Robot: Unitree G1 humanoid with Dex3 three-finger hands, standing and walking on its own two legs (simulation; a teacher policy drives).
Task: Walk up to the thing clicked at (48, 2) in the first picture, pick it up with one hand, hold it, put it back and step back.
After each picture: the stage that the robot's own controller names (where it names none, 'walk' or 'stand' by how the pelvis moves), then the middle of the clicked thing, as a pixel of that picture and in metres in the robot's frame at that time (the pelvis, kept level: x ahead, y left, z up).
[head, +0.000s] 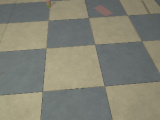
stand; (48, 3) +2.33 +0.60 -0.72
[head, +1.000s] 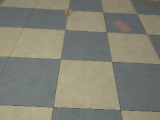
walk; (66, 12) +2.23 +0.25 -0.70
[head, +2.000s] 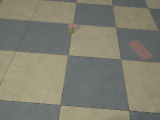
walk; (70, 29) +1.60 +0.16 -0.71
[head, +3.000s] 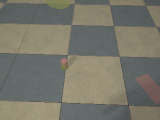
walk; (64, 64) +1.06 +0.21 -0.71
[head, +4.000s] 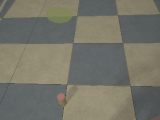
walk; (62, 99) +0.65 +0.25 -0.70
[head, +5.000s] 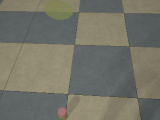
stand; (62, 114) +0.45 +0.21 -0.70
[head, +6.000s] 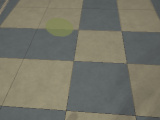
stand; out of the picture +0.43 +0.22 -0.73
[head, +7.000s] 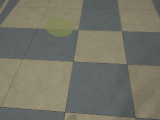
stand; out of the picture +0.41 +0.23 -0.73
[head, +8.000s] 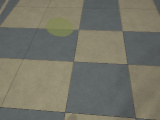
stand; out of the picture +0.40 +0.23 -0.73
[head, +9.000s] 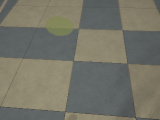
go down; out of the picture +0.40 +0.23 -0.73
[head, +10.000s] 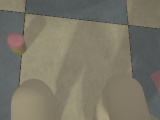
go down; (17, 44) +0.50 +0.24 -0.31
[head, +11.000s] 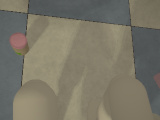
approach; (20, 44) +0.49 +0.24 -0.30
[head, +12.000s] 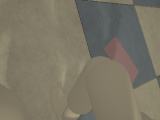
close in; out of the picture +0.48 +0.30 -0.23
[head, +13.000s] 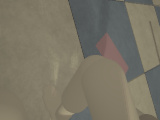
close; out of the picture +0.47 +0.31 -0.24
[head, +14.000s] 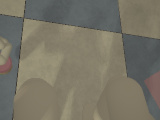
lift; (2, 64) +0.39 +0.29 -0.21
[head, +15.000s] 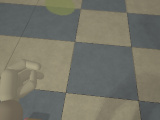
lift; out of the picture +0.39 +0.36 -0.65
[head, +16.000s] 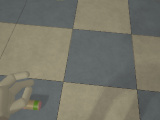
go down; (32, 104) +0.45 +0.37 -0.64
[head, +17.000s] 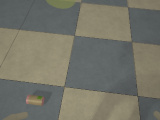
stand; (35, 100) +0.53 +0.35 -0.63
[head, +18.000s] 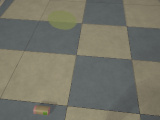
stand; (42, 110) +0.57 +0.33 -0.69
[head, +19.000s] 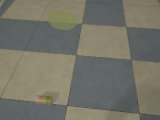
stand; (44, 99) +0.66 +0.32 -0.68
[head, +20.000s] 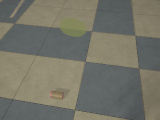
stand; (56, 95) +0.75 +0.29 -0.75
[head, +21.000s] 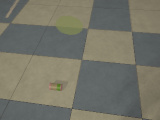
stand; (55, 86) +0.82 +0.32 -0.75
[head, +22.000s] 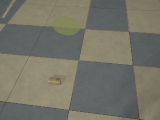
stand; (54, 81) +0.88 +0.33 -0.75
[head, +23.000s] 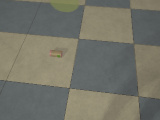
walk; (56, 53) +1.00 +0.31 -0.74
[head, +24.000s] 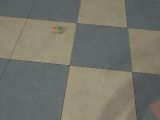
walk; (57, 30) +1.29 +0.27 -0.73
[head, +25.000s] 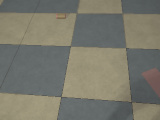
walk; (60, 16) +1.67 +0.44 -0.72
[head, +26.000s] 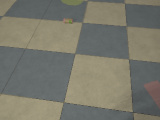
stand; (68, 21) +1.78 +0.27 -0.74
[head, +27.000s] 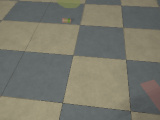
stand; (66, 20) +1.88 +0.27 -0.75
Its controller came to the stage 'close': yes
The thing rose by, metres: 0.10
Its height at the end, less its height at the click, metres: -0.02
